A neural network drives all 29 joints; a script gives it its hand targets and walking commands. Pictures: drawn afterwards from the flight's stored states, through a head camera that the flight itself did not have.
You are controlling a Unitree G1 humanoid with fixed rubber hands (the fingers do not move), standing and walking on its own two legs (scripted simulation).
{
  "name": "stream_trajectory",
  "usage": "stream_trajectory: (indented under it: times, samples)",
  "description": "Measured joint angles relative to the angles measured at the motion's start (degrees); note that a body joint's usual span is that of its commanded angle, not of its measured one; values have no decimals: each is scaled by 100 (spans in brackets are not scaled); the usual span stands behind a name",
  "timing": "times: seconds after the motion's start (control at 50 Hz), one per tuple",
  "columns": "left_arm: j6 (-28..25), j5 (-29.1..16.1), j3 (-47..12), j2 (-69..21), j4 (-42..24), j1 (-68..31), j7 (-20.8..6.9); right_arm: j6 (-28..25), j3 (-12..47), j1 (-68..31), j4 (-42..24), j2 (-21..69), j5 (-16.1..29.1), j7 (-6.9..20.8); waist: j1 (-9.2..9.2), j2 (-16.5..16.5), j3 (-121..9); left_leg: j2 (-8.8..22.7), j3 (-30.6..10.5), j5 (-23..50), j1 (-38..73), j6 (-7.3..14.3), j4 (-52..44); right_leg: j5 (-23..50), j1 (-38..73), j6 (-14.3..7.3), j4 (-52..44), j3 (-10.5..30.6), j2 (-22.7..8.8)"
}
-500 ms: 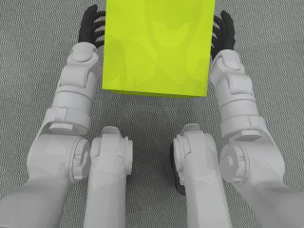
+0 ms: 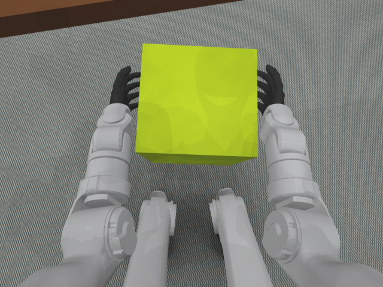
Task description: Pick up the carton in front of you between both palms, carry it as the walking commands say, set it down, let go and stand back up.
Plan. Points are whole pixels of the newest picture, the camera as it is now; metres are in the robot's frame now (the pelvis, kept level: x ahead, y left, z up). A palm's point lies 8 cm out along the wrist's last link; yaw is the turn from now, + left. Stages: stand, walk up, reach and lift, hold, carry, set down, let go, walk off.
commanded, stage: reach and lift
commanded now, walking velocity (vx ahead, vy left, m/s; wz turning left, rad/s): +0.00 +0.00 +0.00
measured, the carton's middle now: (194, 117) +0.47 -0.01 -0.13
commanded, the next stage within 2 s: none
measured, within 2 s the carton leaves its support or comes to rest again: neither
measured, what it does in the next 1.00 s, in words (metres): rises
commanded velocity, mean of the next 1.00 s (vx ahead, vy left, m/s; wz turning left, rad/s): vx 0.00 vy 0.00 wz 0.00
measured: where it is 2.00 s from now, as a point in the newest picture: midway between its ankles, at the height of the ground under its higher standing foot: (193, 249)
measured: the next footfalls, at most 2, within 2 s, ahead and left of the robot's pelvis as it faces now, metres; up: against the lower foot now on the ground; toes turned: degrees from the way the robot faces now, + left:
none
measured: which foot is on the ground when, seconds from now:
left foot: down 0.00-1.00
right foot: down 0.00-1.00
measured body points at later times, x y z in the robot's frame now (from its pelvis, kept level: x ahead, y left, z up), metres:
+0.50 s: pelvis +0.05 +0.00 +0.15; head +0.18 +0.00 +0.58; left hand +0.44 +0.15 +0.10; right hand +0.43 -0.16 +0.10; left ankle +0.10 +0.13 -0.48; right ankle +0.10 -0.13 -0.48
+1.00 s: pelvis +0.10 +0.00 +0.25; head +0.09 +0.00 +0.70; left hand +0.40 +0.15 +0.25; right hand +0.40 -0.16 +0.25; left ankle +0.10 +0.13 -0.48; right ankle +0.10 -0.13 -0.48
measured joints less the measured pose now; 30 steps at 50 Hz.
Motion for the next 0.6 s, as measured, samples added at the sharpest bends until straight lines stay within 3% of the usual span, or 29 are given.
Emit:
stream_trajectory:
  times: [0.14, 0.36, 0.6]
  samples:
    - [80, -272, -287, -90, -407, 902, 35, -29, 312, 790, -201, 193, 118, -57, -31, -63, -193, 10, -63, -69, 1029, 35, -659, -82, 1033, -78, -653, 1, -52]
    - [-122, -94, -358, -347, -300, 1744, 68, -225, 384, 1558, 24, 294, 67, 31, -67, -37, -289, 39, -188, 83, 2785, 108, -1925, 60, 2822, -157, -1955, 12, -130]
    - [-196, -129, -509, -562, -548, 2679, 70, -304, 639, 2487, -185, 427, 22, 91, 13, -23, -96, 135, -222, 443, 4923, 187, -3562, 418, 4937, -235, -3558, 129, -206]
